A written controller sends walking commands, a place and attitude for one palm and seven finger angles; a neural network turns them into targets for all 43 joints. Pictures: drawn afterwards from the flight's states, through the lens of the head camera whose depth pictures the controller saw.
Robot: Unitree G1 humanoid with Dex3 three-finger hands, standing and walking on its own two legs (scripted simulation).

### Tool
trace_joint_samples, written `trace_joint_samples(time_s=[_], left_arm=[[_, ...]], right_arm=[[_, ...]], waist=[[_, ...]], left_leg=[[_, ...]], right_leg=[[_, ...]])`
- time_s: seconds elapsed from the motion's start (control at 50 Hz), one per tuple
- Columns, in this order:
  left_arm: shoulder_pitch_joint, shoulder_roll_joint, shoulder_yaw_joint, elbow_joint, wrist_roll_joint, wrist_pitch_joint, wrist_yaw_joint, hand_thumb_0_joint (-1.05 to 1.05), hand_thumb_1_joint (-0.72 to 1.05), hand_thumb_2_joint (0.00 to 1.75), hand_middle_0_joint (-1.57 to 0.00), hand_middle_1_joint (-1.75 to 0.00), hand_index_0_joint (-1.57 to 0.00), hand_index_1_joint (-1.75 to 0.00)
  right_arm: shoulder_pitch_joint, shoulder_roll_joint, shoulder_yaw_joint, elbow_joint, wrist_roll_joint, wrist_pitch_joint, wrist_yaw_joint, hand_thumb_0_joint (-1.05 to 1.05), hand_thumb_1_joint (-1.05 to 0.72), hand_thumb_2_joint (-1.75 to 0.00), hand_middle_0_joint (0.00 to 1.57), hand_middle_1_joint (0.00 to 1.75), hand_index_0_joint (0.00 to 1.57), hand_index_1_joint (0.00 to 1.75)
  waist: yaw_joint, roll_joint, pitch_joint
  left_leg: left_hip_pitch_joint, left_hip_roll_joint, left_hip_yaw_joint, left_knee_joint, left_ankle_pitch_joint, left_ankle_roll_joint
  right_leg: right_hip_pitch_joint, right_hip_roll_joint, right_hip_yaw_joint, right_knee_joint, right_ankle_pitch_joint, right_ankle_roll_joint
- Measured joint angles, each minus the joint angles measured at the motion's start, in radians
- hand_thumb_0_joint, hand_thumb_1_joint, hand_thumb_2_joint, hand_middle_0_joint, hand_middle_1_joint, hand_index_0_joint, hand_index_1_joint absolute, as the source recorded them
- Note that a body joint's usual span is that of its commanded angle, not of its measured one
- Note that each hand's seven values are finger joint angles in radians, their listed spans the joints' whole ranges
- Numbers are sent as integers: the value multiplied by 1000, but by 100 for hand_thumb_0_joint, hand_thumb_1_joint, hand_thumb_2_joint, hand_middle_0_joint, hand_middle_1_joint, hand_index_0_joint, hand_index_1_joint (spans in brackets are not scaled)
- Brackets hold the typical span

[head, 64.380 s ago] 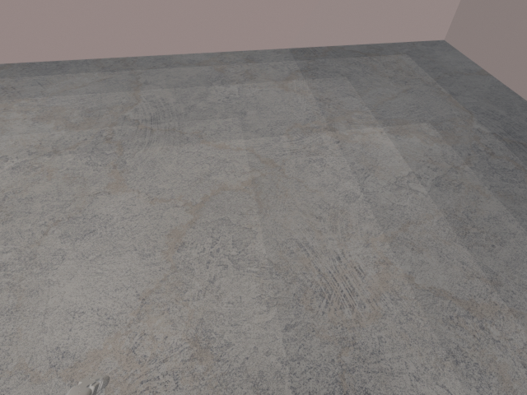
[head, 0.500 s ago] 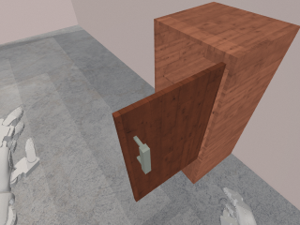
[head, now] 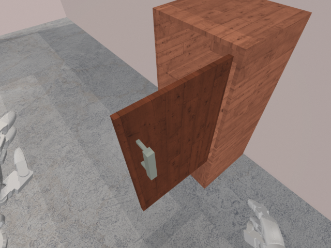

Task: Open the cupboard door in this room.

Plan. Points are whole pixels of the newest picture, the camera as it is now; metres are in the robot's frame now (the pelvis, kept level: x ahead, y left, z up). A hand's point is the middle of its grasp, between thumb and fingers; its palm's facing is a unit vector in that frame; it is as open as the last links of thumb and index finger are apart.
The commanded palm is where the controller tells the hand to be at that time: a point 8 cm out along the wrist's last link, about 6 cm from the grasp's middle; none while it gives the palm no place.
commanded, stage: step back with the hand held close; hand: left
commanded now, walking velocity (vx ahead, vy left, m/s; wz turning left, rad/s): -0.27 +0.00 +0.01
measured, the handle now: (146, 159) +0.34 +0.09 -0.01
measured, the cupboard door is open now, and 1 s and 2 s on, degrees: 89 89 89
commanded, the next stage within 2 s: stop stepping back and stand still in 1.12 s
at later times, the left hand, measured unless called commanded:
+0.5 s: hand out of the picture +0.12 +0.29 +0.15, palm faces +0.47 -0.75 -0.47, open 7.4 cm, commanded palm +0.06 +0.32 +0.17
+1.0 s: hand out of the picture +0.06 +0.27 +0.15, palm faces +0.35 -0.79 -0.51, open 7.4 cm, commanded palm -0.01 +0.32 +0.17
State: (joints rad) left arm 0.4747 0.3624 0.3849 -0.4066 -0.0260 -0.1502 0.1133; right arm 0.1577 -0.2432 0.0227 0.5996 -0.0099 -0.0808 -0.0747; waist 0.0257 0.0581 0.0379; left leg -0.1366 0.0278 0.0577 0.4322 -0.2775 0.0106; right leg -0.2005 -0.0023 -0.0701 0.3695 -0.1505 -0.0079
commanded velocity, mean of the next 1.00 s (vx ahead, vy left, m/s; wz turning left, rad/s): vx -0.32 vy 0.00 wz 0.00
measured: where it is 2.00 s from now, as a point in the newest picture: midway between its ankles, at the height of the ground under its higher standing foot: outside the picture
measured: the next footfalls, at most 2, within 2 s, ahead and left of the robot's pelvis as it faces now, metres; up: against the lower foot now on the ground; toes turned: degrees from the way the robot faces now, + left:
right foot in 0.70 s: -0.07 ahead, -0.10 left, +0.00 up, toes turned +6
right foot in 1.56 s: -0.35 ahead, -0.05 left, +0.00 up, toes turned -5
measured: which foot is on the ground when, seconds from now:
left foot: down 0.00-1.00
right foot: down 0.00-0.62, up 0.64-0.68, down 0.70-1.00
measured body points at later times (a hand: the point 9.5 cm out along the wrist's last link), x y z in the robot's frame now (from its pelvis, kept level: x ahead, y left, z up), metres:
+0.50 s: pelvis -0.08 +0.02 -0.02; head -0.07 +0.03 +0.43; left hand +0.09 +0.32 +0.17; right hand +0.10 -0.22 -0.09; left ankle -0.03 +0.11 -0.74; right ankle +0.03 -0.12 -0.74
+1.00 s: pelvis -0.15 +0.02 -0.02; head -0.12 +0.04 +0.43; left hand +0.03 +0.31 +0.17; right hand +0.06 -0.21 -0.08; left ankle -0.03 +0.11 -0.74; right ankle -0.11 -0.11 -0.74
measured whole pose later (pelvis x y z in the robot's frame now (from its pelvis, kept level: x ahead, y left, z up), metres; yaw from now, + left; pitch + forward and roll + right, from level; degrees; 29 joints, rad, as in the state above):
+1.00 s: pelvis -0.15 +0.02 -0.02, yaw +1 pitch +0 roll -2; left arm 0.55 0.45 0.41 -0.54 -0.02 -0.23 0.12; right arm 0.12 -0.20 0.00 0.59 -0.01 -0.11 -0.06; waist -0.01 0.00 0.06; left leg -0.45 0.02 0.04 0.53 -0.11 0.05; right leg -0.32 0.07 0.05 0.54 -0.23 0.00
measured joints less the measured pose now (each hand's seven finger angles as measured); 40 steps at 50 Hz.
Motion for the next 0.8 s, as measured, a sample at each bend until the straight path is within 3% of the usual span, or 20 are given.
trace_joint_samples(time_s=[0.16,0.28,0.42,0.56,0.62,0.7,0.74,0.8], left_arm=[[83,51,3,-66,-3,-6,1,1,89,90,-21,-30,-21,-30],[86,68,36,-89,4,-18,21,1,89,90,-21,-30,-21,-30],[58,33,46,-91,37,-40,42,1,89,90,-21,-30,-21,-30],[24,7,35,-104,42,-64,54,1,89,90,-21,-30,-21,-30],[20,23,41,-116,42,-75,56,1,89,90,-21,-30,-21,-30],[23,63,68,-117,51,-87,49,1,89,90,-21,-30,-21,-30],[39,68,92,-117,53,-99,45,1,89,90,-21,-30,-21,-30],[48,61,121,-115,39,-116,45,1,89,90,-21,-30,-21,-30]], right_arm=[[3,-4,-32,-27,11,46,-12,1,-91,-90,20,30,20,30],[21,8,-31,-38,13,50,-17,1,-91,-90,20,30,20,30],[49,20,-18,-55,4,28,-17,1,-91,-90,20,30,20,30],[64,18,-12,-35,2,6,-12,1,-91,-90,21,30,21,30],[71,20,-11,-31,2,-3,-14,1,-91,-90,21,30,21,30],[98,39,-17,-17,1,-16,-12,1,-91,-90,21,30,21,30],[107,45,-17,-9,-1,-21,-6,1,-91,-90,21,30,21,30],[75,50,-15,2,-6,-36,5,1,-91,-90,21,30,21,30]], waist=[[-26,-28,4],[-20,-60,5],[-10,-71,8],[-16,-71,12],[-29,-71,22],[-48,-67,14],[-36,-63,-15],[-11,-68,-20]], left_leg=[[-71,-24,22,33,15,18],[-110,-38,31,72,24,32],[-173,-42,24,161,13,46],[-247,-36,5,243,-34,49],[-259,-35,-3,235,15,56],[-265,-44,-37,221,53,56],[-286,-37,-39,216,54,54],[-324,-27,-20,206,75,44]], right_leg=[[-85,-25,24,52,12,16],[-126,-41,34,92,24,25],[-175,-50,29,161,22,28],[-216,-36,26,181,18,21],[-232,-20,42,201,-40,27],[-188,25,76,335,-49,31],[-142,45,87,345,-136,26],[-100,55,116,242,-200,11]])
